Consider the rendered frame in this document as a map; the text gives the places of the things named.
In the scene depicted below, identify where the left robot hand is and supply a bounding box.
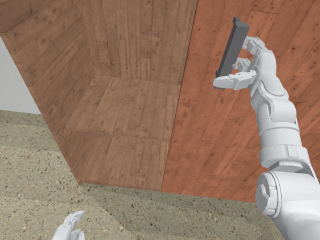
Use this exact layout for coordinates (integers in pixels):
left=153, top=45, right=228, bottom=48
left=51, top=210, right=85, bottom=240

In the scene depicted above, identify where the right robot forearm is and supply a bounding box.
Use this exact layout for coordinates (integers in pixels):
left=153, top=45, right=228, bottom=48
left=249, top=74, right=320, bottom=187

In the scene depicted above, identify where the right robot upper arm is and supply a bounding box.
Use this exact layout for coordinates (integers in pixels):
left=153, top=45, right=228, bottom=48
left=255, top=170, right=320, bottom=240

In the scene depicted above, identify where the handle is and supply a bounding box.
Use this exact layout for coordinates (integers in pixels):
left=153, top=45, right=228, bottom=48
left=214, top=16, right=250, bottom=90

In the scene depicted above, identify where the right robot hand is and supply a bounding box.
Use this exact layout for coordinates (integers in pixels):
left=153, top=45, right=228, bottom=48
left=213, top=36, right=277, bottom=91

